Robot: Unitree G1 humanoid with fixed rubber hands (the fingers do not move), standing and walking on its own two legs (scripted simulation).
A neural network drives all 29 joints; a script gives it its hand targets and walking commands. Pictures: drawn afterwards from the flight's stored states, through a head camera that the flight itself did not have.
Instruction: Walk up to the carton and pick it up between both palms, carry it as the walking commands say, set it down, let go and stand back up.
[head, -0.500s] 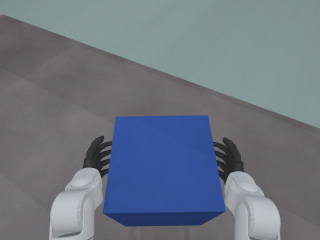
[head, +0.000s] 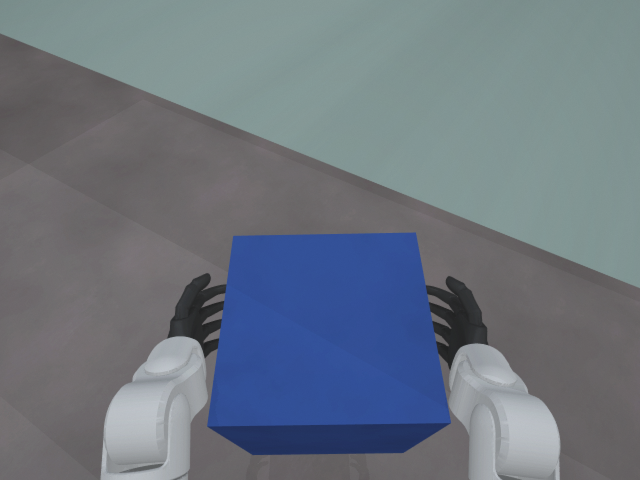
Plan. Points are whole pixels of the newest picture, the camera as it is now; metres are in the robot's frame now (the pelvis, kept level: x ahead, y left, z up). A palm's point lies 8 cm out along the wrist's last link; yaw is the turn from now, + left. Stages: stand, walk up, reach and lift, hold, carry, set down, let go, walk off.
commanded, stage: carry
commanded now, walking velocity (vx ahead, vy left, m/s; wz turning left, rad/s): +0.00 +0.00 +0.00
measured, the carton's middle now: (326, 354) +0.28 +0.00 +0.00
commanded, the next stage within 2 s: hold in 1.98 s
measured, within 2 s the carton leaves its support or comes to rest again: neither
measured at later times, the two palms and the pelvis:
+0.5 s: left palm (192, 362) +0.23 +0.15 +0.06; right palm (468, 372) +0.23 -0.15 +0.07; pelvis -0.02 +0.00 +0.00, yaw +0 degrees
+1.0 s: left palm (176, 396) +0.21 +0.16 +0.04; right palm (456, 405) +0.20 -0.14 +0.05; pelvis -0.06 +0.02 +0.00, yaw -1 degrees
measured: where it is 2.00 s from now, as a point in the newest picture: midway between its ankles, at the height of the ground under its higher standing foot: outside the picture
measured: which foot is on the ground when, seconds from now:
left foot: down 0.00-1.00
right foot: down 0.00-1.00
